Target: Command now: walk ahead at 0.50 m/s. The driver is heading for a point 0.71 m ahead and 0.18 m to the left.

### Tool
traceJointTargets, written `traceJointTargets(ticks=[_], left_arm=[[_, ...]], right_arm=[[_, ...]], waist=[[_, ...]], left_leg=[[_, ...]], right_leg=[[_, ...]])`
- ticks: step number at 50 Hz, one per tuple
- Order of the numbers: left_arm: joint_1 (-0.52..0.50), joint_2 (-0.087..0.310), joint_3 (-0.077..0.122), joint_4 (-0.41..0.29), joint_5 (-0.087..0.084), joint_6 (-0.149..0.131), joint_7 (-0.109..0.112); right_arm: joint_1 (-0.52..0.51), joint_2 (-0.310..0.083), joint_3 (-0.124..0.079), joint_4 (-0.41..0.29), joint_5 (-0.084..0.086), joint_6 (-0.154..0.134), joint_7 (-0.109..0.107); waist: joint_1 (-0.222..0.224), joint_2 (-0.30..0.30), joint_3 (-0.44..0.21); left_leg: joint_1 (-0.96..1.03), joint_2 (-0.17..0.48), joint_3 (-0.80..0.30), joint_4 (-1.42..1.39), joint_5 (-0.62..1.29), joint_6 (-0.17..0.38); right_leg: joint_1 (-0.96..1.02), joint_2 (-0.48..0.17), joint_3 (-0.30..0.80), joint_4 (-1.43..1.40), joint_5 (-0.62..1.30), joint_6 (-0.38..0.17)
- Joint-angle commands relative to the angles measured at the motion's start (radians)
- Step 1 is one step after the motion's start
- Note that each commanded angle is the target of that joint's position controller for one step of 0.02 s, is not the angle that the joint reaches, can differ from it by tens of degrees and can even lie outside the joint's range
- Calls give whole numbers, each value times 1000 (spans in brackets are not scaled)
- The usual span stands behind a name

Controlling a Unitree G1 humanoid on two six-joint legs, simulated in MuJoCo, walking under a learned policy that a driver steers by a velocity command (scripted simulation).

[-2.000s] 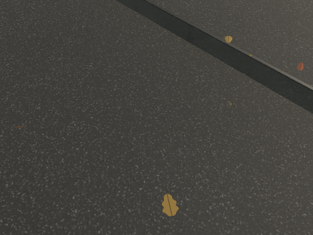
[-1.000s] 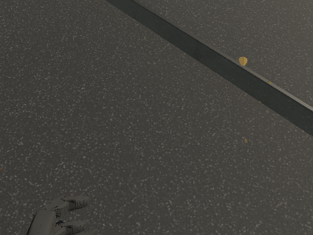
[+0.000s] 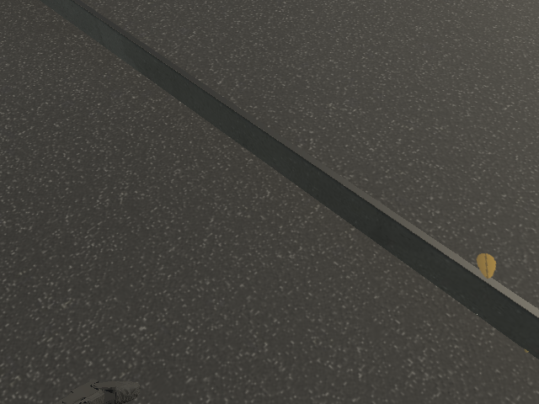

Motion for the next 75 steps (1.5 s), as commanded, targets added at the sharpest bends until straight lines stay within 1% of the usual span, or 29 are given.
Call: traceJointTargets(ticks=[1, 2, 3, 4, 5, 7, 11, 22, 26, 28, 29, 30, 31, 32, 34, 38, 48, 52, 53, 54, 55, 57, 59, 64, 68, 70, 71, 73, 75], left_arm=[[283, 211, 81, 30, 5, -13, 14], [419, 313, 105, 51, 21, -6, 24], [434, 270, 93, 63, 6, 0, 21], [367, 211, 73, 52, -3, -1, 21], [296, 175, 63, 35, 1, -1, 24], [195, 115, 44, 21, 17, -9, 20], [200, 142, 50, 45, 16, -26, 23], [381, 191, 57, 137, 2, 10, 52], [357, 207, 68, 144, 6, 29, 62], [333, 198, 63, 126, 14, 43, 71], [348, 173, 48, 92, 37, 39, 80], [458, 37, 6, 79, 45, 11, 58], [379, 141, 26, 82, 16, -24, 45], [280, 183, 38, 46, -16, -48, 37], [216, 173, 40, 32, 6, -61, 48], [225, 139, 44, 11, 29, -20, 57], [-51, 134, 36, -89, 13, -35, 36], [90, 177, 55, -55, 43, -56, 35], [198, 230, 64, -46, 63, -61, 40], [271, 286, 80, -26, 62, -40, 42], [309, 240, 77, -10, 20, -21, 33], [192, 145, 44, -38, 24, -6, 29], [96, 95, 21, -32, 37, 1, 27], [69, 149, 37, 12, 34, 16, 37], [59, 135, 25, 34, 17, 34, 37], [108, 96, 7, 57, 33, 33, 33], [166, 99, 11, 63, 33, 33, 32], [119, 120, 14, 71, 30, 42, 43], [136, 111, 12, 87, 30, 49, 52]], right_arm=[[-35, -147, -25, -55, -8, 6, -12], [54, -58, 6, -85, -25, -10, -5], [75, -28, 17, -68, -11, -34, 1], [-13, -130, -8, -88, 17, -54, 9], [-91, -143, -11, -111, 30, -65, 12], [-129, -130, -19, -113, 4, -55, 3], [-112, -71, -10, -113, -9, -17, -1], [-452, -40, 11, -218, 4, -41, 41], [-410, -79, 0, -229, 5, -40, 64], [-176, -147, -42, -164, 0, -35, 57], [-15, -222, -67, -136, -3, -28, 46], [5, -280, -78, -126, 3, -28, 51], [5, -182, -52, -139, 8, -28, 49], [-55, -160, -46, -152, -2, -31, 43], [-157, -134, -38, -184, -14, -32, 39], [-177, -129, -37, -203, -10, -32, 24], [-41, -159, -52, -163, 6, -3, -11], [-55, -115, -40, -175, -8, 19, -22], [-58, -74, -23, -199, -22, 15, -22], [126, -15, -3, -183, -13, 6, -18], [163, -91, -12, -172, -2, 3, -17], [-18, -154, -32, -186, 1, 29, -29], [-63, -116, -29, -204, -16, 58, -34], [-57, -48, -6, -187, -20, 72, -35], [-104, -62, -11, -177, -32, 89, -29], [-155, -106, -13, -211, -47, 90, -34], [-187, -166, -28, -199, -35, 91, -36], [-191, -85, -13, -188, -41, 78, -25], [-205, -75, -8, -181, -41, 60, -22]], waist=[[198, 88, -185], [186, -113, -343], [180, -242, -422], [190, -152, -274], [168, -99, -163], [102, -43, -50], [57, -45, -19], [166, -23, 56], [112, -49, 10], [-4, -33, -139], [-48, 89, -258], [33, 332, -350], [-20, 214, -343], [-19, 170, -206], [37, 26, -88], [98, 77, -53], [12, 110, -2], [86, 135, -95], [126, 64, -225], [84, -199, -369], [98, -221, -417], [115, -44, -211], [61, -61, -116], [41, -115, -162], [33, -83, -116], [56, -17, -72], [118, 98, -40], [79, 92, -3], [88, 111, -4]], left_leg=[[-142, 195, -42, 396, 795, 97], [-513, 66, -3, 781, 395, 31], [-736, -44, -110, 999, -200, 6], [-845, 24, -173, 1078, -179, 24], [-860, 79, -142, 1052, -88, 39], [-765, 156, -122, 922, 53, 32], [-706, 182, -108, 810, 153, -6], [-767, 114, -52, 291, 464, 3], [-680, 64, -30, 272, 300, 71], [-342, -6, 13, 247, 319, 121], [-42, 153, -221, 273, 363, 183], [281, 353, -746, 146, 139, 366], [297, 349, -800, 66, 31, 341], [180, 316, -663, 48, 100, 304], [-75, 250, -489, 17, 323, 278], [-272, 197, -383, -54, 427, 289], [-282, 147, -368, 36, 310, 190], [-197, 95, -365, 300, 585, 113], [-294, 40, -317, 504, 450, 69], [-593, -101, -224, 835, -162, -7], [-701, -74, -243, 983, -329, -26], [-736, -4, -219, 1010, -206, -51], [-622, 65, -197, 847, -133, -62], [-347, 57, -105, 470, 47, -77], [-198, 44, -81, 226, 240, -34], [-150, 145, -188, 153, 339, 15], [-231, 141, -185, 184, 215, 46], [-344, 98, -165, 150, 73, 27], [-342, 91, -158, 159, 185, 5]], right_leg=[[445, -6, 10, 12, -13, -81], [844, -262, 399, 18, -76, -215], [949, -364, 749, -157, -236, -305], [841, -329, 657, -195, -332, -254], [699, -292, 514, -214, -309, -214], [453, -214, 343, -281, -162, -175], [323, -183, 214, -366, -8, -197], [539, -193, 72, -344, 55, -140], [653, -233, 24, -210, 356, -95], [585, -168, -58, 100, 592, -44], [349, -118, -97, 412, 315, -7], [-87, 92, -38, 726, -454, 54], [-207, 54, 113, 829, -527, 38], [-268, 11, 111, 826, -440, 20], [-191, -56, 99, 694, -320, 28], [-82, -73, 89, 518, -262, 83], [38, 21, 96, -4, 100, 102], [246, 22, 59, -106, 142, 22], [481, -121, 168, -35, 418, -40], [829, -364, 469, 17, 631, -237], [839, -421, 642, -42, 430, -278], [605, -306, 433, -96, 276, -189], [379, -232, 304, -148, 283, -161], [275, -177, 167, -181, 389, -170], [198, -135, 159, -194, -102, -106], [130, -75, 141, -171, -355, -10], [147, -6, 79, -168, -375, 23], [229, 6, 49, -117, -302, 44], [252, 3, 45, -88, -219, 36]])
